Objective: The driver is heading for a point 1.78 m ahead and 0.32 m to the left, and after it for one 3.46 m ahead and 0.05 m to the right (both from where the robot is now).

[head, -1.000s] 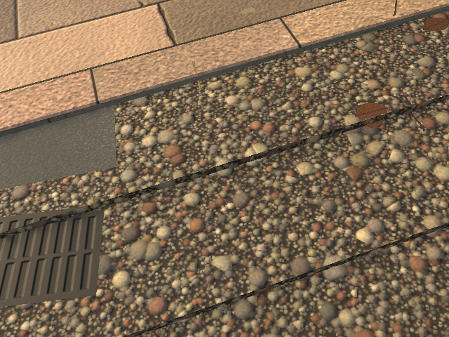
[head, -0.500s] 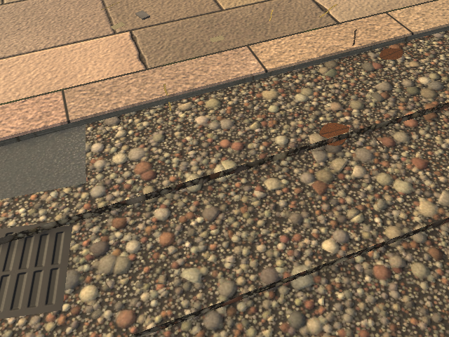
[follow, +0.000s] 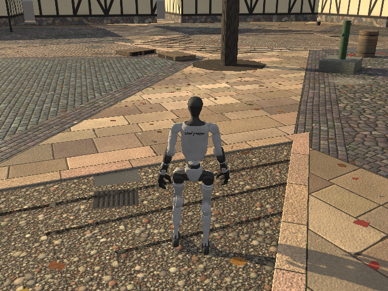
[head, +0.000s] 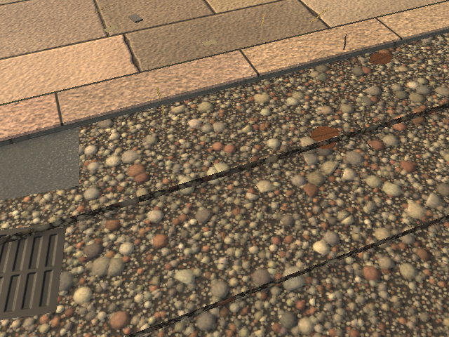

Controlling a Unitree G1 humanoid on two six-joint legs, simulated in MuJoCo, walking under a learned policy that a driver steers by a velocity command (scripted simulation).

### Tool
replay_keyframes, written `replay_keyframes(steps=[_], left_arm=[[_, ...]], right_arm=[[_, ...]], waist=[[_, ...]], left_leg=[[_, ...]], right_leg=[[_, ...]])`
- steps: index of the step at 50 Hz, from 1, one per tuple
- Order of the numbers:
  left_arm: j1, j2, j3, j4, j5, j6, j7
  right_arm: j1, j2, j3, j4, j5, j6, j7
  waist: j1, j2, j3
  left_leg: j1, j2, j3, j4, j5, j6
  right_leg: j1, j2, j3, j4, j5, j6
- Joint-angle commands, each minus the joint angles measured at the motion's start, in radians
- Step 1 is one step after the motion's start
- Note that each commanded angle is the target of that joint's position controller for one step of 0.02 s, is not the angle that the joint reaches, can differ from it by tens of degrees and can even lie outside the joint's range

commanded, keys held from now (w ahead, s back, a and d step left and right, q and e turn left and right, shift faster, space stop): w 1.00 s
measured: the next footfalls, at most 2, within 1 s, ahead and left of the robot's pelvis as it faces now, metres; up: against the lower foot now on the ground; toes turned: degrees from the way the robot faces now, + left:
left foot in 0.18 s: +0.14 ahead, +0.17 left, +0.03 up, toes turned +1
right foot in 0.74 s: +0.48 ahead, -0.06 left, +0.03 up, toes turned -2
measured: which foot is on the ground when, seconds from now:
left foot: up 0.00-0.16, down 0.18-0.76, up 0.78-1.00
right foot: down 0.00-0.22, up 0.24-0.72, down 0.74-1.00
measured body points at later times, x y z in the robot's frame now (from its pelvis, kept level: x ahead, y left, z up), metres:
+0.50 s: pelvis +0.16 +0.08 +0.04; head +0.17 +0.10 +0.49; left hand +0.35 +0.33 -0.07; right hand +0.10 -0.15 -0.11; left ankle +0.10 +0.17 -0.71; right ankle +0.26 -0.08 -0.65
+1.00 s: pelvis +0.45 +0.03 +0.03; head +0.47 +0.04 +0.48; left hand +0.45 +0.29 -0.11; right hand +0.60 -0.23 -0.08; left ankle +0.53 +0.19 -0.61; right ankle +0.44 -0.06 -0.71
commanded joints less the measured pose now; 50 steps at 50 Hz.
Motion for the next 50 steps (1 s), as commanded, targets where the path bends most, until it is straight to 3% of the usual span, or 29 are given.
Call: replay_keyframes(steps=[1, 4, 6, 8, 10, 11, 12, 13, 14, 15, 16, 18, 19, 22, 25, 29, 32, 34, 35, 36, 37, 38, 39, 40, 41, 42, 44, 46, 50], left_arm=[[0.079, 0.16, 0.039, -0.005, -0.002, -0.036, 0.009], [0.086, 0.142, 0.036, -0.001, -0.014, -0.051, 0.006], [0.076, 0.164, 0.038, -0.011, -0.016, -0.044, -0.002], [0.054, 0.185, 0.04, -0.023, -0.025, -0.047, -0.009], [0.038, 0.168, 0.027, -0.036, -0.018, -0.056, -0.012], [0.015, 0.107, 0.007, -0.066, -0.023, -0.061, -0.01], [-0.034, 0.092, -0.002, -0.113, -0.023, -0.073, -0.005], [-0.055, 0.106, 0.006, -0.133, -0.028, -0.093, -0.013], [-0.073, 0.111, 0.009, -0.141, -0.047, -0.108, -0.023], [-0.086, 0.12, 0.01, -0.138, -0.046, -0.115, -0.025], [-0.089, 0.119, 0.017, -0.131, -0.039, -0.115, -0.023], [-0.053, 0.109, 0.025, -0.107, -0.037, -0.096, -0.025], [-0.059, 0.097, 0.025, -0.102, -0.036, -0.09, -0.03], [-0.176, 0.074, 0.022, -0.137, -0.017, -0.083, -0.032], [-0.321, 0.034, 0.007, -0.181, -0.016, -0.085, -0.04], [-0.443, 0.044, 0.001, -0.215, -0.024, -0.091, -0.062], [-0.496, 0.058, 0.0, -0.243, -0.028, -0.1, -0.077], [-0.442, 0.096, 0.015, -0.239, -0.024, -0.104, -0.079], [-0.356, 0.128, 0.032, -0.219, -0.023, -0.103, -0.075], [-0.175, 0.17, 0.057, -0.166, -0.025, -0.099, -0.066], [0.037, 0.212, 0.077, -0.108, -0.022, -0.092, -0.054], [0.143, 0.292, 0.088, -0.08, 0.001, -0.089, -0.048], [0.144, 0.222, 0.066, -0.069, 0.005, -0.088, -0.049], [0.043, 0.168, 0.049, -0.08, -0.006, -0.096, -0.051], [-0.043, 0.122, 0.033, -0.096, -0.009, -0.103, -0.054], [-0.109, 0.096, 0.021, -0.105, 0.001, -0.112, -0.06], [-0.14, 0.064, 0.007, -0.093, 0.013, -0.121, -0.068], [-0.103, 0.085, 0.006, -0.061, 0.006, -0.123, -0.064], [-0.018, 0.122, 0.005, -0.033, 0.004, -0.115, -0.038]], right_arm=[[-0.144, -0.116, -0.03, -0.091, 0.026, -0.05, 0.01], [-0.145, -0.072, -0.021, -0.081, 0.014, -0.085, 0.035], [-0.136, -0.042, -0.006, -0.081, 0.011, -0.089, 0.052], [-0.08, -0.047, -0.004, -0.061, 0.01, -0.086, 0.062], [0.116, -0.113, -0.034, 0.009, 0.01, -0.08, 0.059], [0.21, -0.188, -0.06, 0.038, -0.002, -0.084, 0.057], [0.382, -0.26, -0.079, 0.067, -0.008, -0.092, 0.058], [0.332, -0.221, -0.051, 0.054, -0.024, -0.12, 0.061], [0.229, -0.188, -0.034, 0.028, -0.024, -0.138, 0.066], [0.152, -0.153, -0.022, 0.013, -0.02, -0.149, 0.073], [0.118, -0.121, -0.011, 0.013, -0.018, -0.153, 0.079], [0.137, -0.063, 0.006, 0.032, -0.02, -0.147, 0.08], [0.172, -0.054, 0.009, 0.044, -0.016, -0.146, 0.075], [0.233, -0.081, 0.008, 0.054, -0.009, -0.14, 0.052], [0.252, -0.102, 0.006, 0.042, -0.015, -0.132, 0.034], [0.329, -0.114, 0.0, 0.055, -0.009, -0.128, 0.029], [0.35, -0.125, -0.008, 0.063, -0.003, -0.116, 0.029], [0.331, -0.149, -0.018, 0.055, -0.005, -0.108, 0.03], [0.315, -0.164, -0.023, 0.049, -0.007, -0.103, 0.031], [0.284, -0.164, -0.021, 0.037, -0.01, -0.097, 0.033], [0.249, -0.16, -0.015, 0.01, -0.019, -0.096, 0.035], [0.343, -0.016, 0.022, -0.016, -0.025, -0.11, 0.046], [0.339, -0.043, 0.021, 0.0, 0.012, -0.138, 0.053], [0.265, -0.112, 0.001, -0.032, 0.04, -0.155, 0.057], [0.188, -0.129, -0.001, -0.056, 0.044, -0.161, 0.054], [0.153, -0.126, -0.006, -0.064, 0.03, -0.158, 0.047], [0.183, -0.09, -0.009, -0.064, 0.012, -0.129, 0.045], [0.172, -0.047, 0.002, -0.079, 0.008, -0.106, 0.044], [0.013, -0.07, 0.008, -0.154, -0.016, -0.097, 0.045]], waist=[[0.046, -0.152, 0.137], [0.039, -0.117, 0.104], [0.02, -0.14, 0.095], [-0.029, -0.126, 0.095], [-0.126, -0.074, 0.036], [-0.165, 0.101, 0.0], [-0.232, 0.342, -0.109], [-0.18, 0.268, -0.116], [-0.128, 0.179, -0.027], [-0.089, 0.098, 0.024], [-0.062, 0.071, 0.046], [-0.037, 0.126, 0.035], [-0.039, 0.114, 0.042], [-0.053, 0.06, 0.079], [-0.08, 0.075, 0.102], [-0.109, 0.075, 0.124], [-0.1, 0.09, 0.127], [-0.051, 0.121, 0.069], [0.001, 0.145, 0.002], [0.093, 0.142, -0.098], [0.182, 0.115, -0.218], [0.105, -0.165, -0.36], [0.124, -0.201, -0.422], [0.096, -0.162, -0.254], [0.065, -0.088, -0.152], [0.024, -0.023, -0.091], [-0.04, -0.042, -0.047], [-0.057, -0.066, -0.001], [-0.036, -0.019, 0.047]], left_leg=[[-0.409, 0.056, -0.03, 0.231, 0.006, 0.016], [-0.388, 0.07, -0.007, 0.171, 0.05, 0.026], [-0.251, 0.035, 0.061, 0.101, -0.025, 0.036], [-0.037, 0.001, 0.104, -0.02, 0.063, 0.043], [0.258, -0.062, 0.13, -0.062, 0.116, 0.057], [0.374, 0.035, -0.054, -0.167, -0.043, 0.121], [0.505, 0.265, -0.573, -0.439, -0.287, 0.264], [0.467, 0.357, -0.801, -0.559, -0.314, 0.287], [0.382, 0.353, -0.734, -0.561, -0.238, 0.261], [0.304, 0.311, -0.594, -0.542, -0.079, 0.23], [0.263, 0.262, -0.471, -0.539, 0.034, 0.206], [0.242, 0.174, -0.311, -0.569, 0.11, 0.177], [0.253, 0.159, -0.274, -0.59, 0.145, 0.181], [0.282, 0.159, -0.234, -0.638, 0.208, 0.203], [0.266, 0.154, -0.174, -0.654, 0.3, 0.195], [0.321, 0.178, -0.129, -0.654, 0.392, 0.197], [0.403, 0.206, -0.105, -0.609, 0.505, 0.183], [0.426, 0.208, -0.075, -0.508, 0.807, 0.16], [0.422, 0.2, -0.058, -0.404, 1.008, 0.146], [0.367, 0.159, -0.024, -0.213, 1.126, 0.119], [0.139, 0.118, -0.021, 0.047, 0.932, 0.086], [-0.241, -0.058, -0.017, 0.443, 0.134, 0.023], [-0.347, -0.091, -0.153, 0.66, -0.113, 0.038], [-0.437, -0.032, -0.144, 0.722, -0.074, 0.057], [-0.428, 0.024, -0.11, 0.704, 0.013, 0.066], [-0.384, 0.065, -0.095, 0.644, 0.087, 0.067], [-0.289, 0.108, -0.103, 0.582, 0.136, 0.064], [-0.319, 0.121, -0.08, 0.572, 0.127, 0.047], [-0.483, 0.145, -0.06, 0.422, 0.3, 0.002]], right_leg=[[0.09, -0.323, 0.413, -0.309, -0.392, -0.175], [0.105, -0.283, 0.298, -0.283, -0.224, -0.145], [-0.011, -0.257, 0.225, -0.264, -0.214, -0.139], [-0.17, -0.235, 0.174, -0.229, -0.243, -0.129], [-0.324, -0.193, 0.125, -0.088, -0.145, -0.1], [-0.447, -0.08, -0.017, 0.163, -0.009, -0.031], [-0.58, 0.03, -0.058, 0.585, -0.1, 0.034], [-0.644, 0.02, 0.116, 0.831, -0.215, 0.022], [-0.686, -0.024, 0.133, 0.896, -0.155, -0.008], [-0.661, -0.076, 0.111, 0.856, -0.065, -0.029], [-0.638, -0.108, 0.094, 0.805, -0.004, -0.035], [-0.557, -0.116, 0.056, 0.754, 0.06, -0.028], [-0.558, -0.111, 0.036, 0.73, 0.089, -0.019], [-0.623, -0.103, -0.001, 0.582, 0.163, 0.028], [-0.593, -0.079, -0.026, 0.367, 0.237, 0.063], [-0.574, -0.064, -0.04, 0.225, 0.314, 0.057], [-0.552, -0.058, -0.039, 0.157, 0.284, 0.023], [-0.412, -0.018, -0.063, 0.131, 0.236, -0.011], [-0.28, 0.013, -0.083, 0.13, 0.224, -0.035], [-0.059, 0.039, -0.1, 0.103, 0.248, -0.069], [0.275, -0.065, 0.015, 0.128, 0.234, -0.112], [0.611, -0.347, 0.479, 0.095, 0.108, -0.254], [0.574, -0.41, 0.734, -0.06, 0.026, -0.315], [0.437, -0.378, 0.603, -0.096, 0.011, -0.282], [0.27, -0.336, 0.454, -0.127, 0.055, -0.249], [0.116, -0.299, 0.365, -0.167, 0.105, -0.224], [-0.049, -0.252, 0.268, -0.228, 0.151, -0.204], [-0.122, -0.245, 0.208, -0.269, 0.208, -0.216], [-0.12, -0.222, 0.122, -0.288, 0.253, -0.205]])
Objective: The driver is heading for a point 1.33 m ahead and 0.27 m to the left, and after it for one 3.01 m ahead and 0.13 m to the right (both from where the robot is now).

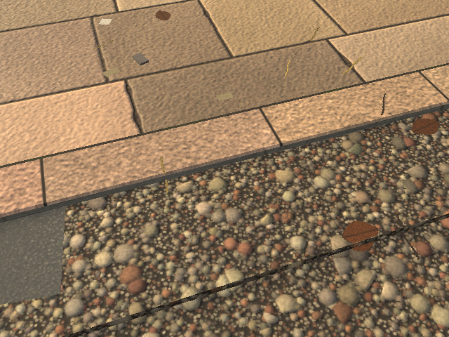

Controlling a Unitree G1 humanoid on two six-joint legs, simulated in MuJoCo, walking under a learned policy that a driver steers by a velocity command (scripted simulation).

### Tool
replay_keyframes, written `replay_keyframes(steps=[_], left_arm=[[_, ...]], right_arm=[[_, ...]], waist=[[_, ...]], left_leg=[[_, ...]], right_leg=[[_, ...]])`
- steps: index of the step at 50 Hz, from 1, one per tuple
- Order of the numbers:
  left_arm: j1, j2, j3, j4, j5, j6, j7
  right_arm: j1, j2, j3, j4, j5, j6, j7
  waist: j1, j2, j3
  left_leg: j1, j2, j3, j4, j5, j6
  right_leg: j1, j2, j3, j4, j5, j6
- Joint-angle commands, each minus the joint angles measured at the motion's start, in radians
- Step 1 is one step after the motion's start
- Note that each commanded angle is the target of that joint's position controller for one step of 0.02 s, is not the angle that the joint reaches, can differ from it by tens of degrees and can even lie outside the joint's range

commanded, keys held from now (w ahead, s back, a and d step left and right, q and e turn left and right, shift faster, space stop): w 0.88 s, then w+q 0.12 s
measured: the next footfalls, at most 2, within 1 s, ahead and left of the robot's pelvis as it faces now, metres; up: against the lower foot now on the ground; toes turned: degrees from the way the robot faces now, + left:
left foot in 0.20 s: +0.33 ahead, +0.16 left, +0.03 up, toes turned +5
right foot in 0.76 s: +0.56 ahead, -0.11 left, +0.03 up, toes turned -4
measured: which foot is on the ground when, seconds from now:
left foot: up 0.00-0.18, down 0.20-0.76, up 0.78-1.00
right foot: down 0.00-0.24, up 0.26-0.74, down 0.76-1.00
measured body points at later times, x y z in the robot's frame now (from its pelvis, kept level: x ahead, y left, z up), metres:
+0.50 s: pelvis +0.28 +0.06 +0.03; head +0.28 +0.07 +0.48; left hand +0.42 +0.33 -0.08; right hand +0.30 -0.21 -0.10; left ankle +0.29 +0.15 -0.71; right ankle +0.37 -0.11 -0.64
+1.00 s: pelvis +0.54 -0.02 +0.03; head +0.55 -0.04 +0.48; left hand +0.53 +0.23 -0.10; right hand +0.67 -0.28 -0.10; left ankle +0.60 +0.14 -0.59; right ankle +0.52 -0.10 -0.71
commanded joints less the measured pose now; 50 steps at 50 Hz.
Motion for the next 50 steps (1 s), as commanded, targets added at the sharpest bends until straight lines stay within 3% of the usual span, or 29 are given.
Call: replay_keyframes(steps=[1, 3, 7, 9, 10, 11, 12, 13, 14, 15, 16, 18, 21, 24, 29, 33, 35, 36, 37, 38, 39, 40, 41, 42, 43, 44, 47, 50], left_arm=[[-0.075, 0.133, 0.013, -0.076, -0.004, -0.01, 0.018], [-0.026, 0.15, 0.013, -0.077, -0.004, -0.008, 0.023], [0.08, 0.173, 0.016, -0.044, -0.022, 0.008, 0.019], [0.068, 0.183, 0.017, -0.046, -0.017, 0.023, 0.022], [0.05, 0.174, 0.012, -0.053, -0.013, 0.029, 0.027], [0.051, 0.143, -0.001, -0.072, 0.0, 0.03, 0.034], [0.151, 0.043, -0.029, -0.094, -0.006, 0.017, 0.031], [0.098, 0.061, -0.026, -0.091, 0.003, -0.007, 0.02], [0.045, 0.138, 0.002, -0.108, -0.031, -0.023, 0.006], [-0.023, 0.143, 0.002, -0.129, -0.041, -0.027, 0.004], [-0.061, 0.134, 0.006, -0.143, -0.035, -0.025, 0.01], [-0.017, 0.104, 0.011, -0.129, -0.024, 0.006, 0.025], [-0.037, 0.078, 0.005, -0.134, -0.015, 0.03, 0.031], [-0.14, 0.084, 0.007, -0.163, -0.003, 0.025, 0.027], [-0.276, 0.074, -0.001, -0.186, -0.016, 0.016, 0.015], [-0.329, 0.095, 0.0, -0.208, -0.021, 0.012, 0.0], [-0.288, 0.118, 0.009, -0.203, -0.02, 0.005, -0.006], [-0.204, 0.139, 0.023, -0.179, -0.017, 0.002, -0.006], [-0.041, 0.183, 0.051, -0.123, -0.016, 0.0, -0.001], [0.125, 0.277, 0.08, -0.087, -0.009, 0.001, 0.009], [0.163, 0.349, 0.09, -0.076, -0.005, 0.006, 0.007], [0.138, 0.257, 0.067, -0.088, -0.011, -0.002, 0.003], [0.067, 0.198, 0.05, -0.107, -0.008, -0.007, 0.004], [-0.005, 0.153, 0.035, -0.124, -0.005, -0.007, 0.001], [-0.055, 0.114, 0.022, -0.132, 0.002, -0.006, -0.002], [-0.068, 0.088, 0.011, -0.125, 0.014, -0.006, -0.004], [-0.027, 0.095, 0.009, -0.092, 0.017, -0.01, 0.002], [0.011, 0.117, 0.011, -0.079, 0.02, -0.007, 0.021]], right_arm=[[-0.017, -0.008, 0.015, -0.066, -0.018, 0.003, 0.007], [-0.11, 0.007, 0.028, -0.09, -0.012, -0.002, 0.015], [-0.206, -0.023, 0.028, -0.133, 0.004, -0.011, 0.037], [-0.137, -0.067, 0.008, -0.128, 0.004, -0.019, 0.046], [-0.006, -0.106, -0.016, -0.091, 0.004, -0.02, 0.045], [0.186, -0.18, -0.046, -0.04, 0.001, -0.019, 0.037], [0.321, -0.275, -0.073, -0.004, -0.024, -0.006, 0.031], [0.332, -0.24, -0.058, -0.006, -0.018, -0.002, 0.028], [0.225, -0.178, -0.034, -0.022, -0.02, -0.01, 0.025], [0.15, -0.13, -0.021, -0.037, -0.016, -0.013, 0.023], [0.089, -0.103, -0.014, -0.035, -0.019, -0.02, 0.026], [0.024, -0.054, 0.0, -0.028, -0.026, -0.032, 0.037], [0.063, -0.082, -0.01, -0.002, -0.021, -0.035, 0.031], [0.114, -0.121, -0.021, 0.012, -0.019, -0.033, 0.013], [0.177, -0.157, -0.034, 0.031, -0.003, -0.017, -0.001], [0.213, -0.163, -0.043, 0.057, 0.009, 0.0, 0.0], [0.197, -0.169, -0.048, 0.058, 0.01, 0.011, 0.0], [0.173, -0.167, -0.046, 0.053, 0.009, 0.018, -0.001], [0.171, -0.132, -0.034, 0.051, 0.006, 0.024, -0.001], [0.182, -0.07, -0.009, 0.022, -0.016, 0.023, 0.002], [0.268, 0.028, 0.019, 0.005, -0.017, -0.003, 0.009], [0.207, -0.06, 0.001, 0.015, 0.008, -0.027, 0.013], [0.133, -0.099, -0.009, -0.01, 0.031, -0.042, 0.019], [0.098, -0.1, -0.008, -0.015, 0.025, -0.045, 0.015], [0.081, -0.095, -0.012, -0.016, 0.009, -0.04, 0.011], [0.095, -0.081, -0.013, -0.014, 0.006, -0.028, 0.012], [0.131, -0.038, -0.007, -0.004, 0.018, 0.013, 0.015], [0.03, -0.015, 0.003, -0.054, 0.006, 0.026, 0.01]], waist=[[-0.051, -0.062, 0.047], [-0.015, -0.062, 0.041], [0.007, -0.102, 0.058], [-0.056, -0.152, -0.001], [-0.128, -0.16, -0.08], [-0.2, -0.122, -0.209], [-0.178, 0.139, -0.365], [-0.194, 0.217, -0.43], [-0.161, 0.172, -0.293], [-0.136, 0.094, -0.186], [-0.099, 0.029, -0.107], [-0.027, 0.048, -0.067], [-0.012, 0.031, -0.025], [-0.035, 0.001, -0.014], [-0.083, 0.025, 0.017], [-0.097, 0.041, 0.04], [-0.064, 0.044, 0.03], [-0.011, 0.045, -0.008], [0.053, 0.016, -0.1], [0.096, -0.152, -0.229], [0.034, -0.382, -0.29], [0.07, -0.244, -0.261], [0.053, -0.203, -0.165], [0.025, -0.132, -0.122], [0.0, -0.116, -0.074], [-0.028, -0.141, -0.056], [-0.057, -0.13, -0.019], [-0.039, -0.094, 0.018]], left_leg=[[-0.023, 0.032, 0.009, -0.167, 0.14, -0.022], [0.075, -0.01, 0.061, -0.313, 0.193, -0.021], [0.093, -0.063, 0.093, -0.504, 0.152, 0.008], [0.22, -0.114, 0.117, -0.569, 0.102, 0.042], [0.393, -0.153, 0.136, -0.601, 0.102, 0.066], [0.676, -0.09, 0.049, -0.586, 0.151, 0.112], [1.03, 0.164, -0.429, -0.719, -0.14, 0.265], [1.074, 0.236, -0.77, -0.935, -0.288, 0.308], [0.962, 0.237, -0.668, -0.94, -0.335, 0.273], [0.812, 0.206, -0.516, -0.941, -0.3, 0.246], [0.661, 0.169, -0.401, -0.978, -0.217, 0.225], [0.502, 0.103, -0.25, -1.032, -0.1, 0.193], [0.46, 0.075, -0.128, -1.094, -0.012, 0.22], [0.514, 0.085, -0.089, -1.117, 0.056, 0.224], [0.572, 0.077, -0.013, -1.116, 0.069, 0.194], [0.682, 0.125, -0.023, -1.054, 0.064, 0.176], [0.705, 0.139, -0.029, -0.989, 0.109, 0.158], [0.693, 0.118, -0.009, -0.894, 0.249, 0.138], [0.65, 0.056, 0.047, -0.686, 0.391, 0.109], [0.456, -0.016, 0.121, -0.323, 0.207, 0.055], [0.067, -0.205, 0.073, -0.017, -0.304, 0.0], [-0.062, -0.165, -0.071, 0.142, -0.317, 0.012], [-0.136, -0.111, -0.064, 0.184, -0.236, 0.04], [-0.106, -0.054, -0.04, 0.152, -0.13, 0.046], [-0.069, -0.025, -0.034, 0.101, -0.056, 0.042], [-0.019, -0.004, -0.031, 0.102, -0.018, 0.038], [-0.057, -0.003, -0.042, 0.167, 0.021, 0.023], [-0.158, -0.028, -0.071, 0.063, 0.089, 0.001]], right_leg=[[-0.114, -0.264, 0.158, -0.172, 0.135, -0.175], [-0.126, -0.249, 0.119, -0.182, 0.182, -0.154], [0.064, -0.307, 0.127, -0.146, 0.223, -0.135], [0.137, -0.322, 0.114, -0.038, 0.454, -0.104], [0.127, -0.284, 0.073, 0.11, 0.636, -0.075], [0.004, -0.233, 0.027, 0.356, 0.61, -0.036], [-0.381, -0.081, -0.02, 0.761, 0.221, 0.04], [-0.527, -0.016, 0.133, 0.991, -0.336, 0.038], [-0.647, -0.07, 0.191, 1.124, -0.321, 0.02], [-0.664, -0.131, 0.155, 1.12, -0.251, 0.001], [-0.628, -0.177, 0.132, 1.048, -0.178, -0.005], [-0.505, -0.217, 0.141, 0.975, -0.11, -0.01], [-0.513, -0.223, 0.118, 0.856, -0.054, 0.019], [-0.567, -0.227, 0.109, 0.68, 0.084, 0.05], [-0.501, -0.18, 0.056, 0.411, 0.183, 0.08], [-0.483, -0.17, 0.061, 0.308, 0.099, 0.052], [-0.407, -0.151, 0.044, 0.262, 0.045, 0.024], [-0.29, -0.121, 0.017, 0.235, 0.032, 0.007], [-0.084, -0.097, 0.007, 0.218, 0.022, -0.016], [0.174, -0.292, 0.25, 0.198, 0.025, -0.079], [0.439, -0.466, 0.709, 0.065, -0.123, -0.232], [0.407, -0.462, 0.762, 0.01, -0.235, -0.237], [0.325, -0.436, 0.624, 0.021, -0.211, -0.198], [0.215, -0.395, 0.507, 0.002, -0.151, -0.17], [0.11, -0.359, 0.431, -0.032, -0.097, -0.16], [0.041, -0.336, 0.38, -0.06, -0.058, -0.153], [-0.019, -0.322, 0.242, -0.096, 0.103, -0.151], [-0.026, -0.313, 0.124, -0.111, 0.182, -0.131]])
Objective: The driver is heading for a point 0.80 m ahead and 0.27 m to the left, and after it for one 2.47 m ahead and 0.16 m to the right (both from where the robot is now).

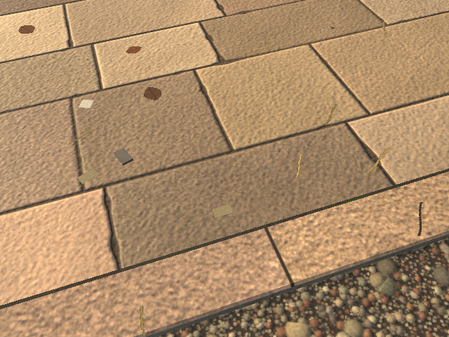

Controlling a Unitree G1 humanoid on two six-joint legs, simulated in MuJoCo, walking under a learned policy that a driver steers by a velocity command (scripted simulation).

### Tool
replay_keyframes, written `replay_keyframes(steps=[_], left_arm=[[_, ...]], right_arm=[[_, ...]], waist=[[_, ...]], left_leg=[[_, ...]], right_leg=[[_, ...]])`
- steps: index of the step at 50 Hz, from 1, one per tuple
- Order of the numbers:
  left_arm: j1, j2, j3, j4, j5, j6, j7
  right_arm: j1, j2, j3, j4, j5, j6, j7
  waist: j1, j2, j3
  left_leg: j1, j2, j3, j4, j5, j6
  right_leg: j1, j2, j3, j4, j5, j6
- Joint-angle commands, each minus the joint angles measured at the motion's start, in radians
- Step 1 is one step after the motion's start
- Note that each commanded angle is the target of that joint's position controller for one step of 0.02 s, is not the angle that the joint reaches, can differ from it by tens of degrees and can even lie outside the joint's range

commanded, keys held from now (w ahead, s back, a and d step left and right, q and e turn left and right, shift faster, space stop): w+q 1.00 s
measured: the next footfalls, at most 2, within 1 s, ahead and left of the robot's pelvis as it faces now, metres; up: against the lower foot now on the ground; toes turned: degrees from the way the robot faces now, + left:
left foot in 0.28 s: +0.33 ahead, +0.13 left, +0.03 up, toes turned +11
right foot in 0.72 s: +0.64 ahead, -0.01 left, +0.07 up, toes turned +29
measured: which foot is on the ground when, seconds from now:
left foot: up 0.00-0.26, down 0.28-0.78, up 0.80-1.00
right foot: down 0.00-0.28, up 0.30-0.70, down 0.72-1.00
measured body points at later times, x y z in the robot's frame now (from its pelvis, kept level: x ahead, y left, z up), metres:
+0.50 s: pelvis +0.28 +0.06 +0.03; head +0.30 +0.07 +0.48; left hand +0.39 +0.36 -0.07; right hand +0.42 -0.18 -0.09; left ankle +0.29 +0.13 -0.71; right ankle +0.36 -0.11 -0.62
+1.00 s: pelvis +0.52 +0.09 +0.06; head +0.53 +0.11 +0.51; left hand +0.44 +0.38 -0.06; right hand +0.82 -0.05 -0.02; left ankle +0.48 +0.21 -0.62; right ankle +0.60 -0.03 -0.68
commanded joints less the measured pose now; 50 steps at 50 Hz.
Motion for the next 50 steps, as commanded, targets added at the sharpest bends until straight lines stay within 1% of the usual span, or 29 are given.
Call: replay_keyframes(steps=[1, 5, 8, 11, 12, 13, 14, 15, 16, 17, 18, 19, 20, 21, 25, 28, 32, 34, 36, 37, 38, 39, 40, 41, 42, 43, 44, 46, 50], left_arm=[[-0.024, 0.135, 0.019, -0.052, 0.006, -0.013, 0.022], [0.023, 0.153, 0.016, -0.046, -0.001, -0.015, 0.038], [0.079, 0.16, 0.016, -0.032, -0.011, 0.005, 0.044], [0.037, 0.195, 0.023, -0.06, -0.014, 0.03, 0.058], [0.005, 0.214, 0.028, -0.075, -0.016, 0.038, 0.065], [-0.038, 0.231, 0.033, -0.091, -0.021, 0.043, 0.069], [-0.043, 0.236, 0.034, -0.115, -0.024, 0.034, 0.073], [0.059, 0.064, -0.012, -0.165, 0.015, 0.002, 0.045], [-0.025, 0.126, 0.002, -0.175, -0.009, -0.053, 0.017], [-0.109, 0.168, 0.021, -0.209, -0.051, -0.077, 0.002], [-0.151, 0.159, 0.018, -0.228, -0.052, -0.085, 0.005], [-0.162, 0.149, 0.022, -0.229, -0.038, -0.081, 0.015], [-0.141, 0.151, 0.028, -0.234, -0.029, -0.066, 0.021], [-0.125, 0.151, 0.031, -0.241, -0.025, -0.048, 0.024], [-0.201, 0.118, 0.028, -0.291, 0.004, -0.018, 0.032], [-0.304, 0.089, 0.017, -0.32, -0.007, -0.013, 0.031], [-0.451, 0.098, 0.014, -0.378, -0.03, -0.023, 0.019], [-0.444, 0.129, 0.026, -0.389, -0.037, -0.034, 0.011], [-0.361, 0.16, 0.045, -0.375, -0.035, -0.045, 0.01], [-0.341, 0.195, 0.059, -0.368, -0.017, -0.051, 0.009], [-0.244, 0.208, 0.08, -0.349, -0.012, -0.052, 0.011], [-0.033, 0.234, 0.099, -0.318, -0.013, -0.038, 0.02], [0.042, 0.236, 0.096, -0.294, -0.028, -0.024, 0.026], [-0.002, 0.205, 0.088, -0.301, -0.025, -0.015, 0.037], [-0.05, 0.185, 0.087, -0.306, -0.022, -0.008, 0.048], [-0.103, 0.152, 0.076, -0.3, -0.015, -0.005, 0.049], [-0.143, 0.12, 0.065, -0.301, -0.012, -0.004, 0.044], [-0.201, 0.106, 0.059, -0.309, -0.02, -0.008, 0.029], [-0.272, 0.196, 0.086, -0.315, -0.034, -0.018, 0.015]], right_arm=[[-0.051, -0.024, 0.002, -0.08, -0.011, 0.006, -0.003], [-0.164, 0.002, 0.015, -0.129, -0.012, -0.001, 0.017], [-0.253, 0.027, 0.024, -0.177, -0.007, -0.008, 0.04], [-0.187, -0.01, 0.002, -0.197, -0.008, -0.002, 0.059], [-0.106, -0.042, -0.014, -0.188, -0.008, 0.002, 0.063], [0.043, -0.095, -0.042, -0.155, -0.005, 0.003, 0.064], [0.192, -0.18, -0.081, -0.122, -0.005, 0.008, 0.051], [0.218, -0.286, -0.102, -0.115, -0.003, 0.015, 0.034], [0.227, -0.237, -0.085, -0.134, -0.026, 0.011, 0.019], [0.175, -0.174, -0.067, -0.133, -0.035, 0.0, 0.014], [0.127, -0.127, -0.054, -0.138, -0.023, -0.008, 0.017], [0.066, -0.098, -0.045, -0.147, -0.018, -0.013, 0.022], [0.025, -0.074, -0.036, -0.16, -0.027, -0.016, 0.022], [0.008, -0.075, -0.036, -0.17, -0.026, -0.015, 0.022], [0.065, -0.13, -0.052, -0.182, -0.018, -0.017, -0.003], [0.126, -0.139, -0.057, -0.188, -0.014, -0.003, -0.017], [0.199, -0.155, -0.061, -0.184, 0.0, 0.016, -0.022], [0.21, -0.161, -0.06, -0.188, -0.001, 0.023, -0.018], [0.189, -0.151, -0.057, -0.194, -0.005, 0.028, -0.022], [0.243, -0.113, -0.048, -0.199, 0.011, 0.026, -0.022], [0.217, -0.108, -0.041, -0.216, 0.024, 0.026, -0.027], [0.171, -0.117, -0.037, -0.252, 0.015, 0.021, -0.031], [0.163, -0.081, -0.022, -0.28, -0.005, 0.017, -0.022], [0.154, -0.114, -0.032, -0.266, -0.006, 0.02, -0.017], [0.098, -0.134, -0.04, -0.268, -0.006, 0.023, -0.014], [0.07, -0.133, -0.047, -0.27, -0.004, 0.028, -0.014], [0.06, -0.121, -0.051, -0.273, 0.0, 0.039, -0.013], [0.091, -0.071, -0.042, -0.279, 0.008, 0.064, 0.002], [0.08, -0.074, -0.039, -0.296, -0.003, 0.085, 0.018]], waist=[[-0.025, -0.092, 0.062], [0.015, -0.096, 0.069], [0.042, -0.1, 0.095], [-0.035, -0.184, 0.013], [-0.087, -0.221, -0.037], [-0.172, -0.216, -0.109], [-0.239, -0.145, -0.184], [-0.12, 0.174, -0.278], [-0.167, 0.122, -0.392], [-0.155, 0.069, -0.224], [-0.119, -0.043, -0.123], [-0.067, -0.098, -0.055], [-0.026, -0.076, -0.032], [-0.006, -0.053, -0.012], [-0.014, -0.028, 0.005], [-0.064, 0.012, 0.001], [-0.124, 0.041, 0.022], [-0.111, 0.07, 0.007], [-0.052, 0.112, -0.013], [-0.068, 0.057, -0.078], [0.003, -0.059, -0.175], [0.107, -0.194, -0.345], [0.11, -0.344, -0.418], [0.089, -0.22, -0.313], [0.078, -0.133, -0.191], [0.044, -0.104, -0.111], [0.013, -0.128, -0.062], [-0.039, -0.175, -0.003], [-0.101, -0.186, 0.003]], left_leg=[[-0.13, 0.012, -0.046, -0.104, 0.097, -0.017], [-0.07, -0.012, 0.054, -0.345, 0.199, -0.005], [-0.067, -0.037, 0.122, -0.47, 0.154, 0.026], [0.115, -0.12, 0.201, -0.5, 0.017, 0.077], [0.217, -0.156, 0.214, -0.514, -0.036, 0.098], [0.418, -0.186, 0.202, -0.616, 0.018, 0.13], [0.72, -0.141, 0.044, -0.721, 0.08, 0.17], [1.082, 0.166, -0.555, -0.817, -0.041, 0.366], [1.132, 0.235, -0.861, -0.996, -0.146, 0.418], [1.023, 0.208, -0.702, -1.005, -0.129, 0.362], [0.867, 0.163, -0.561, -1.013, -0.078, 0.324], [0.723, 0.118, -0.456, -1.031, -0.002, 0.294], [0.62, 0.078, -0.378, -1.05, 0.05, 0.281], [0.558, 0.051, -0.335, -1.071, 0.067, 0.28], [0.464, 0.014, -0.231, -1.09, 0.222, 0.273], [0.475, -0.017, -0.206, -1.062, 0.158, 0.233], [0.561, 0.013, -0.288, -1.028, 0.026, 0.212], [0.562, 0.037, -0.338, -1.004, 0.022, 0.199], [0.584, 0.034, -0.369, -0.946, 0.065, 0.164], [0.51, -0.021, -0.335, -0.88, 0.169, 0.12], [0.342, -0.068, -0.239, -0.694, 0.253, 0.047], [0.186, -0.131, -0.154, -0.409, 0.131, -0.019], [0.071, -0.135, -0.13, -0.199, -0.335, -0.026], [0.027, -0.085, -0.13, -0.078, -0.325, -0.033], [0.019, -0.053, -0.095, -0.077, -0.267, -0.03], [0.035, -0.025, -0.069, -0.099, -0.235, -0.022], [0.067, -0.003, -0.052, -0.108, -0.225, -0.015], [0.153, 0.002, -0.014, -0.115, -0.196, -0.01], [0.299, 0.022, 0.014, -0.357, -0.096, -0.005]], right_leg=[[0.001, -0.273, 0.121, -0.178, 0.256, -0.122], [0.068, -0.275, 0.021, -0.202, 0.398, -0.083], [0.189, -0.302, -0.027, -0.169, 0.532, -0.066], [0.266, -0.325, -0.085, 0.023, 1.095, -0.047], [0.271, -0.328, -0.095, 0.143, 1.245, -0.039], [0.226, -0.306, -0.104, 0.324, 1.256, -0.023], [0.026, -0.257, -0.094, 0.571, 0.963, 0.012], [-0.448, -0.038, -0.042, 0.995, -0.097, 0.082], [-0.58, 0.011, 0.218, 1.188, -0.287, 0.061], [-0.683, -0.045, 0.239, 1.194, -0.215, 0.039], [-0.665, -0.09, 0.216, 1.124, -0.153, 0.029], [-0.617, -0.122, 0.197, 1.034, -0.125, 0.033], [-0.545, -0.147, 0.201, 0.995, -0.102, 0.035], [-0.514, -0.155, 0.188, 0.95, -0.099, 0.044], [-0.511, -0.149, 0.136, 0.721, 0.025, 0.112], [-0.481, -0.109, 0.128, 0.507, 0.176, 0.136], [-0.465, -0.061, 0.14, 0.275, 0.19, 0.145], [-0.354, -0.032, 0.122, 0.223, 0.119, 0.136], [-0.226, -0.019, 0.115, 0.156, 0.096, 0.103], [-0.03, -0.037, 0.143, 0.158, 0.105, 0.057], [0.215, -0.125, 0.268, 0.188, 0.06, -0.017], [0.477, -0.268, 0.487, 0.123, -0.175, -0.094], [0.579, -0.425, 0.694, 0.058, -0.227, -0.143], [0.478, -0.437, 0.664, 0.045, -0.184, -0.135], [0.35, -0.398, 0.543, 0.034, -0.058, -0.105], [0.235, -0.356, 0.452, 0.013, -0.007, -0.084], [0.132, -0.333, 0.395, -0.015, -0.002, -0.076], [-0.035, -0.307, 0.304, -0.078, -0.039, -0.08], [-0.123, -0.296, 0.157, -0.123, -0.028, -0.072]])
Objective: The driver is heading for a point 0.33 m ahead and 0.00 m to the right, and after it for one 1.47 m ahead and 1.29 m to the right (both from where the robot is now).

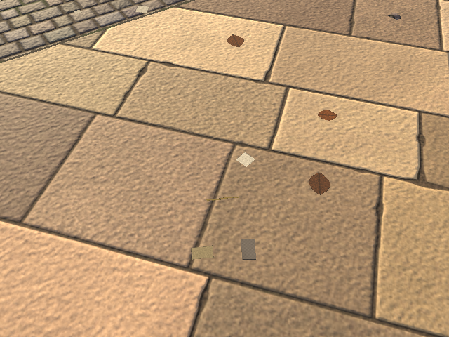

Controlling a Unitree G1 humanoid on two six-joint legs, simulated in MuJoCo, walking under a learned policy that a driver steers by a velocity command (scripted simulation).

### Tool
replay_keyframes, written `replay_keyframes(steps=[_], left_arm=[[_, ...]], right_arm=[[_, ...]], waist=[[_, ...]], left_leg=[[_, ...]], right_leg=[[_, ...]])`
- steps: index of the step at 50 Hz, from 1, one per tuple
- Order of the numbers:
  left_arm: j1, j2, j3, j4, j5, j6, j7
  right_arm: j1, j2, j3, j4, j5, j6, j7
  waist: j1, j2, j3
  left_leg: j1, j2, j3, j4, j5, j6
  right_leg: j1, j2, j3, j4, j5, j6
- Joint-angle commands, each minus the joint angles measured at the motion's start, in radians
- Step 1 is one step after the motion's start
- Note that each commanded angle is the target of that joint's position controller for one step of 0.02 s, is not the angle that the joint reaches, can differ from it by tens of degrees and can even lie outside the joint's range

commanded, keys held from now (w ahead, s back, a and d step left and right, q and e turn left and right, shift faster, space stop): w+q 0.10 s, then w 0.10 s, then e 0.80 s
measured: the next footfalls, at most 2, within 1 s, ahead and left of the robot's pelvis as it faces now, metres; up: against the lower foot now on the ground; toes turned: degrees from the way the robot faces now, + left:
left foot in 0.14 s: +0.14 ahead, +0.13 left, -0.01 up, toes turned +8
right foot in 0.54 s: +0.44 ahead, -0.05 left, -0.01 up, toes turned +0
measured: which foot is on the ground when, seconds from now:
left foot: up 0.00-0.12, down 0.14-0.56, up 0.58-0.96, down 0.98-1.00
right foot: down 0.00-0.12, up 0.14-0.52, down 0.54-1.00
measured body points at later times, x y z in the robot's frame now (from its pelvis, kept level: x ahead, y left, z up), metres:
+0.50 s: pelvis +0.23 +0.04 +0.00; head +0.26 +0.04 +0.44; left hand +0.42 +0.28 -0.10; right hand +0.31 -0.24 -0.12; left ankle +0.11 +0.12 -0.74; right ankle +0.40 -0.06 -0.71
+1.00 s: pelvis +0.34 +0.06 -0.01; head +0.37 +0.07 +0.44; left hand +0.57 +0.29 -0.10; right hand +0.42 -0.24 -0.10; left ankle +0.41 +0.18 -0.74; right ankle +0.40 -0.05 -0.73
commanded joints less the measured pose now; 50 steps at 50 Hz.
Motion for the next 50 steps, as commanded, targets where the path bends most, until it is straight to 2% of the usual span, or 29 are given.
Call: replay_keyframes(steps=[1, 3, 5, 6, 7, 8, 9, 10, 11, 12, 13, 15, 17, 19, 23, 26, 27, 28, 29, 30, 31, 32, 34, 37, 40, 45, 48, 49, 50], left_arm=[[-0.197, 0.17, 0.036, -0.099, -0.006, -0.021, -0.012], [-0.196, 0.185, 0.043, -0.091, -0.011, -0.02, -0.016], [-0.203, 0.176, 0.04, -0.081, -0.018, -0.013, -0.014], [-0.175, 0.122, 0.024, -0.075, -0.004, -0.009, -0.012], [-0.178, 0.056, -0.001, -0.096, 0.012, -0.006, -0.019], [-0.135, 0.045, -0.012, -0.162, -0.009, -0.026, -0.018], [-0.177, 0.114, -0.003, -0.168, -0.048, -0.044, -0.026], [-0.179, 0.138, 0.0, -0.167, -0.054, -0.048, -0.033], [-0.157, 0.127, -0.003, -0.143, -0.03, -0.043, -0.03], [-0.137, 0.128, -0.001, -0.127, -0.008, -0.037, -0.027], [-0.12, 0.138, 0.004, -0.11, -0.002, -0.025, -0.029], [-0.131, 0.106, -0.006, -0.101, 0.003, -0.005, -0.031], [-0.162, 0.051, -0.027, -0.103, 0.002, 0.005, -0.036], [-0.216, 0.017, -0.042, -0.113, 0.0, 0.004, -0.049], [-0.224, 0.078, -0.021, -0.142, -0.008, 0.008, -0.075], [-0.068, 0.141, 0.015, -0.119, 0.007, 0.012, -0.081], [0.012, 0.183, 0.034, -0.103, 0.011, 0.012, -0.068], [0.058, 0.261, 0.047, -0.118, 0.016, 0.014, -0.047], [0.013, 0.285, 0.037, -0.153, 0.028, 0.015, -0.044], [-0.022, 0.226, 0.03, -0.18, 0.011, 0.026, -0.042], [-0.067, 0.176, 0.016, -0.19, 0.001, 0.034, -0.036], [-0.093, 0.15, 0.006, -0.189, -0.007, 0.045, -0.029], [-0.13, 0.148, 0.003, -0.202, 0.005, 0.057, -0.016], [-0.129, 0.177, 0.018, -0.21, 0.016, 0.065, -0.002], [-0.128, 0.195, 0.028, -0.223, 0.004, 0.08, 0.013], [-0.122, 0.189, 0.03, -0.24, 0.0, 0.108, 0.016], [-0.13, 0.179, 0.027, -0.248, -0.013, 0.124, 0.017], [-0.108, 0.154, 0.021, -0.249, -0.015, 0.126, 0.019], [-0.112, 0.111, 0.011, -0.271, -0.014, 0.122, 0.017]], right_arm=[[0.098, -0.028, -0.004, -0.04, -0.003, 0.011, 0.014], [0.096, -0.055, -0.016, -0.025, -0.002, 0.021, 0.017], [0.174, -0.061, -0.029, 0.019, -0.003, 0.023, 0.017], [0.313, -0.098, -0.053, 0.085, -0.017, 0.015, 0.014], [0.381, -0.157, -0.067, 0.1, -0.034, -0.001, 0.007], [0.289, -0.23, -0.055, 0.022, -0.031, -0.035, 0.011], [0.242, -0.168, -0.041, 0.001, -0.028, -0.063, 0.017], [0.201, -0.127, -0.025, 0.002, -0.026, -0.079, 0.016], [0.15, -0.099, -0.013, 0.0, -0.028, -0.086, 0.014], [0.102, -0.094, -0.006, -0.001, -0.035, -0.089, 0.009], [0.075, -0.086, 0.0, -0.005, -0.041, -0.092, -0.001], [0.088, -0.086, 0.001, 0.01, -0.045, -0.099, -0.02], [0.092, -0.079, 0.002, 0.028, -0.043, -0.096, -0.034], [0.107, -0.081, 0.002, 0.048, -0.043, -0.09, -0.042], [0.107, -0.115, -0.014, 0.074, -0.029, -0.076, -0.046], [0.044, -0.118, -0.023, 0.062, -0.013, -0.055, -0.06], [0.062, -0.099, -0.018, 0.057, -0.019, -0.053, -0.062], [0.11, -0.037, 0.002, 0.028, -0.059, -0.054, -0.058], [0.228, 0.004, 0.024, 0.018, -0.057, -0.059, -0.042], [0.19, -0.086, 0.007, 0.037, -0.034, -0.063, -0.025], [0.091, -0.105, 0.002, 0.012, -0.016, -0.058, -0.023], [0.043, -0.092, 0.003, 0.008, -0.026, -0.047, -0.032], [0.021, -0.097, -0.003, -0.009, -0.04, -0.022, -0.046], [0.047, -0.048, 0.011, 0.0, -0.045, -0.021, -0.059], [0.02, -0.041, 0.016, 0.002, -0.044, -0.024, -0.062], [-0.017, -0.051, 0.009, -0.011, -0.031, -0.039, -0.048], [0.036, -0.051, -0.001, 0.005, -0.024, -0.055, -0.034], [0.063, -0.093, -0.015, 0.008, -0.033, -0.057, -0.035], [0.055, -0.187, -0.037, 0.0, -0.063, -0.05, -0.041]], waist=[[-0.121, -0.186, -0.048], [-0.122, -0.18, -0.045], [-0.166, -0.123, -0.035], [-0.208, 0.023, -0.066], [-0.21, 0.266, 0.006], [-0.115, 0.37, -0.019], [-0.126, 0.224, -0.001], [-0.098, 0.147, 0.033], [-0.071, 0.098, 0.034], [-0.047, 0.087, 0.028], [-0.03, 0.077, 0.017], [-0.037, 0.029, -0.006], [-0.047, -0.003, -0.012], [-0.077, 0.011, -0.018], [-0.081, 0.05, -0.029], [0.006, 0.04, -0.092], [0.037, -0.014, -0.136], [0.015, -0.216, -0.227], [-0.059, -0.341, -0.384], [-0.004, -0.2, -0.418], [0.002, -0.135, -0.302], [-0.015, -0.046, -0.206], [-0.052, -0.082, -0.129], [-0.061, -0.129, -0.136], [-0.043, -0.131, -0.171], [-0.017, -0.178, -0.151], [-0.054, -0.19, -0.138], [-0.056, -0.148, -0.139], [-0.03, 0.084, -0.107]], left_leg=[[0.192, 0.03, 0.018, -0.173, 0.027, 0.007], [0.281, 0.022, 0.056, -0.245, 0.053, 0.003], [0.437, -0.031, 0.137, -0.347, 0.075, 0.029], [0.599, -0.1, 0.149, -0.399, 0.033, 0.057], [0.667, 0.042, -0.153, -0.57, -0.076, 0.143], [0.655, 0.247, -0.726, -0.825, -0.308, 0.332], [0.596, 0.304, -0.792, -0.894, -0.416, 0.364], [0.544, 0.286, -0.694, -0.866, -0.364, 0.331], [0.509, 0.255, -0.573, -0.824, -0.167, 0.288], [0.461, 0.221, -0.457, -0.798, 0.076, 0.256], [0.428, 0.193, -0.347, -0.793, 0.306, 0.23], [0.438, 0.162, -0.185, -0.785, 0.624, 0.207], [0.451, 0.113, -0.048, -0.779, 0.714, 0.168], [0.45, 0.08, 0.045, -0.777, 0.719, 0.142], [0.533, 0.139, 0.06, -0.71, 0.718, 0.137], [0.553, 0.115, 0.092, -0.473, 0.868, 0.084], [0.497, 0.048, 0.12, -0.282, 0.777, 0.038], [0.25, -0.053, 0.125, 0.059, 0.219, -0.024], [-0.027, -0.214, -0.017, 0.37, -0.363, -0.083], [-0.056, -0.138, -0.133, 0.423, -0.281, -0.072], [-0.097, -0.105, -0.109, 0.392, -0.201, -0.063], [-0.102, -0.07, -0.096, 0.317, -0.147, -0.062], [-0.001, -0.044, -0.095, 0.187, -0.084, -0.059], [0.064, -0.069, -0.064, 0.003, -0.073, -0.078], [0.092, -0.075, -0.078, -0.119, 0.0, -0.094], [0.143, -0.098, -0.083, -0.288, 0.023, -0.086], [0.279, -0.111, -0.057, -0.55, 0.117, -0.045], [0.38, -0.02, -0.119, -0.631, 0.144, -0.007], [0.439, 0.195, -0.344, -0.703, 0.177, 0.103]], right_leg=[[-0.09, -0.214, 0.11, -0.189, 0.127, -0.116], [-0.098, -0.223, 0.067, -0.157, 0.089, -0.107], [-0.153, -0.204, 0.006, -0.026, 0.055, -0.098], [-0.217, -0.13, -0.045, 0.242, 0.11, -0.084], [-0.461, -0.044, -0.066, 0.672, -0.145, -0.021], [-0.7, 0.039, 0.071, 0.868, -0.205, -0.01], [-0.748, -0.02, 0.155, 0.942, -0.148, -0.028], [-0.738, -0.06, 0.164, 0.898, -0.064, -0.039], [-0.687, -0.094, 0.155, 0.869, -0.009, -0.028], [-0.624, -0.11, 0.15, 0.813, 0.028, -0.018], [-0.554, -0.116, 0.145, 0.77, 0.065, -0.004], [-0.508, -0.098, 0.114, 0.692, 0.149, 0.02], [-0.459, -0.079, 0.094, 0.511, 0.271, 0.022], [-0.367, -0.04, 0.058, 0.321, 0.406, 0.013], [-0.32, -0.008, 0.064, 0.208, 0.413, -0.015], [-0.161, 0.056, 0.019, 0.124, 0.357, -0.065], [-0.024, 0.065, 0.047, 0.074, 0.496, -0.094], [0.228, -0.149, 0.33, 0.139, 0.923, -0.189], [0.45, -0.369, 0.782, 0.055, 0.914, -0.429], [0.393, -0.328, 0.741, -0.015, 0.627, -0.4], [0.289, -0.273, 0.628, -0.031, 0.435, -0.343], [0.155, -0.229, 0.558, -0.062, 0.315, -0.292], [-0.061, -0.166, 0.496, -0.106, 0.225, -0.251], [-0.127, -0.119, 0.438, -0.1, 0.333, -0.248], [-0.119, -0.105, 0.453, -0.083, 0.224, -0.235], [-0.11, -0.094, 0.54, -0.064, 0.087, -0.203], [-0.121, -0.06, 0.561, -0.004, 0.093, -0.158], [-0.19, -0.016, 0.525, 0.063, 0.022, -0.114], [-0.368, 0.1, 0.351, 0.264, -0.125, -0.052]])
Keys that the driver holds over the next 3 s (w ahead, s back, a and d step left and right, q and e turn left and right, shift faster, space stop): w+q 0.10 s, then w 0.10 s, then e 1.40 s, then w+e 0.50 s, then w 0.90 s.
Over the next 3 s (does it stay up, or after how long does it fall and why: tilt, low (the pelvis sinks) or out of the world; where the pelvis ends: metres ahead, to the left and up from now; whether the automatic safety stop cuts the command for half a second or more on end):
stays up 0.67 -0.49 0.00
